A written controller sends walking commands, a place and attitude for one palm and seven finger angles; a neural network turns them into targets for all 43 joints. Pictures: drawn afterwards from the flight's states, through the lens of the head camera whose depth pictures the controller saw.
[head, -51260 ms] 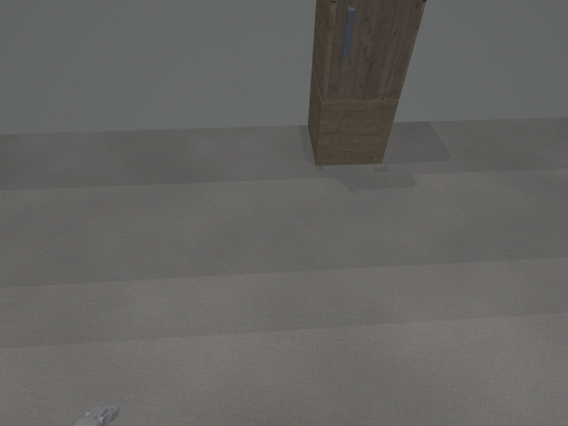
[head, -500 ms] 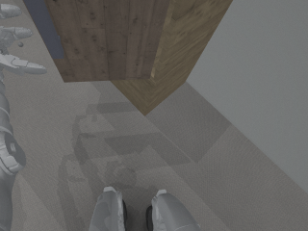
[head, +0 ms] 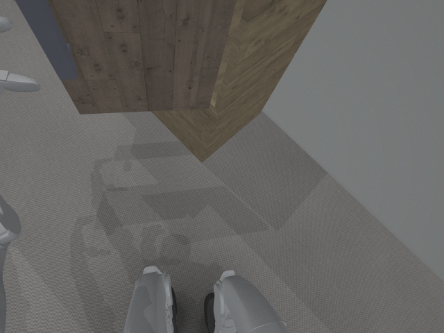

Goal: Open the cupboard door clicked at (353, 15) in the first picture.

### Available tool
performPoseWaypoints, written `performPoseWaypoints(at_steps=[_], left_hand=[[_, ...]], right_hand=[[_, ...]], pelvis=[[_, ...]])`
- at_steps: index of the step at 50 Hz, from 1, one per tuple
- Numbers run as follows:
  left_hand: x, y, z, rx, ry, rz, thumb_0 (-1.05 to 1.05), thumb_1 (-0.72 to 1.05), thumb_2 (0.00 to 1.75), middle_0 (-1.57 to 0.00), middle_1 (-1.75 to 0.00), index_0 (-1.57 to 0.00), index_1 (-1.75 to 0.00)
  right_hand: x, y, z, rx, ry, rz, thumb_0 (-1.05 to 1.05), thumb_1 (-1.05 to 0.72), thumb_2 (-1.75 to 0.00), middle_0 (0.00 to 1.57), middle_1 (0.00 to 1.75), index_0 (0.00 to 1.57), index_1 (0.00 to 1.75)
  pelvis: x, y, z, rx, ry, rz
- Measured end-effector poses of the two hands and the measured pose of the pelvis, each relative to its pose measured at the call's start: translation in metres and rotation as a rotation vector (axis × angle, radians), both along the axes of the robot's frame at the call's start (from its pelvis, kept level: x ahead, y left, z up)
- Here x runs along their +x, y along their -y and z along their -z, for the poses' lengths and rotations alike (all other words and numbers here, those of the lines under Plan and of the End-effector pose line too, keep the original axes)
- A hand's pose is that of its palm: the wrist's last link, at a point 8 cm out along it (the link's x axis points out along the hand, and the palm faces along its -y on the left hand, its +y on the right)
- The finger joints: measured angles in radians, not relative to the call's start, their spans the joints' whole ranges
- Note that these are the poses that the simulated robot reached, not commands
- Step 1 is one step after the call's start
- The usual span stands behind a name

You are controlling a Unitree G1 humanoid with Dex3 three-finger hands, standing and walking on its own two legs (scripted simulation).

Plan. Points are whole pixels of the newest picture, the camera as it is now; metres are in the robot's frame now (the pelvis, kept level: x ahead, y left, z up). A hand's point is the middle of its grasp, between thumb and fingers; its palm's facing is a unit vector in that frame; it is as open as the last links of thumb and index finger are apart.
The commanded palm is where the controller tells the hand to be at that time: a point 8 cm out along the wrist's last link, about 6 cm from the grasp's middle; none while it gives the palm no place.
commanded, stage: move the hooked fingers beside the handle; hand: left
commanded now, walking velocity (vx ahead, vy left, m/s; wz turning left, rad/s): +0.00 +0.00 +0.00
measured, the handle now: (48, 21) +0.60 +0.23 +0.07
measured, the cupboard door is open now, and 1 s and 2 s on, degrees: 54 54 54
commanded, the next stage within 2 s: slide the fingers in behind the handle in 0.38 s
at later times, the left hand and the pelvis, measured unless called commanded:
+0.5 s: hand (11, 50) +0.54 +0.27 +0.07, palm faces +0.10 -0.99 -0.03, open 13.9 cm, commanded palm +0.54 +0.28 +0.06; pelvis -0.01 +0.01 -0.01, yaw +0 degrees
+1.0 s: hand (38, 49) +0.55 +0.24 +0.07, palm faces +0.10 -0.99 -0.02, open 13.9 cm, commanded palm +0.54 +0.25 +0.06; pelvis +0.00 +0.00 +0.00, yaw +0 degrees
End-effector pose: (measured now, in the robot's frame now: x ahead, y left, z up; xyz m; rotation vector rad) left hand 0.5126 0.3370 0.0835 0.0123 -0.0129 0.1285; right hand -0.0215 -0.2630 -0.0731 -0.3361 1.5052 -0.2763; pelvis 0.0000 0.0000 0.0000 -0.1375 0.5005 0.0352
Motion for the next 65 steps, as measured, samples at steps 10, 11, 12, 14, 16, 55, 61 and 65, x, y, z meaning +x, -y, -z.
performPoseWaypoints(at_steps=[10,11,12,14,16,55,61,65], left_hand=[[-0.005,0.012,0.014,-0.018,-0.076,0.062,-0.02,-0.5,0.3,-0.3,-1.2,-0.3,-1.2],[-0.005,0.014,0.014,-0.023,-0.063,0.059,-0.02,-0.5,0.3,-0.3,-1.2,-0.3,-1.2],[-0.004,0.015,0.015,-0.026,-0.051,0.055,-0.02,-0.5,0.3,-0.3,-1.2,-0.3,-1.2],[-0.001,0.017,0.015,-0.031,-0.033,0.043,-0.02,-0.5,0.3,-0.3,-1.2,-0.3,-1.2],[0.003,0.017,0.016,-0.028,-0.029,0.029,-0.02,-0.5,0.3,-0.3,-1.2,-0.3,-1.2],[0.009,0.051,0.013,0.006,-0.054,0.04,-0.02,-0.49,0.3,-0.3,-1.2,-0.3,-1.2],[0.011,0.061,0.015,-0.013,-0.042,0.046,-0.02,-0.5,0.3,-0.3,-1.2,-0.3,-1.2],[0.013,0.067,0.016,-0.021,-0.041,0.039,-0.02,-0.5,0.3,-0.3,-1.2,-0.3,-1.2]], right_hand=[[0.018,0.002,0.0,-0.007,0.042,-0.046,0.01,-0.91,-0.9,0.21,0.3,0.2,0.3],[0.019,0.002,0.001,-0.009,0.045,-0.048,0.01,-0.91,-0.9,0.21,0.3,0.2,0.3],[0.019,0.002,0.001,-0.01,0.047,-0.049,0.01,-0.91,-0.9,0.21,0.3,0.2,0.3],[0.019,0.002,0.002,-0.012,0.05,-0.048,0.01,-0.91,-0.9,0.21,0.3,0.2,0.3],[0.017,0.001,0.004,-0.014,0.051,-0.045,0.01,-0.91,-0.9,0.21,0.3,0.2,0.3],[-0.004,-0.002,0.008,0.04,0.009,-0.002,0.01,-0.91,-0.9,0.21,0.3,0.2,0.3],[-0.001,-0.001,0.009,0.043,0.011,-0.008,0.01,-0.91,-0.9,0.21,0.3,0.2,0.3],[0.001,0.001,0.009,0.045,0.019,-0.005,0.01,-0.91,-0.9,0.21,0.3,0.2,0.3]], pelvis=[[0.0,-0.003,-0.002,0.0,0.003,-0.012],[0.0,-0.004,-0.001,0.0,0.003,-0.011],[-0.001,-0.004,0.0,-0.001,0.003,-0.011],[-0.002,-0.004,0.002,-0.002,0.001,-0.01],[-0.004,-0.004,0.004,-0.004,-0.002,-0.009],[-0.003,0.002,0.002,0.009,0.002,-0.008],[-0.001,0.004,0.002,0.013,-0.004,-0.008],[0.0,0.005,0.002,0.014,-0.002,-0.004]])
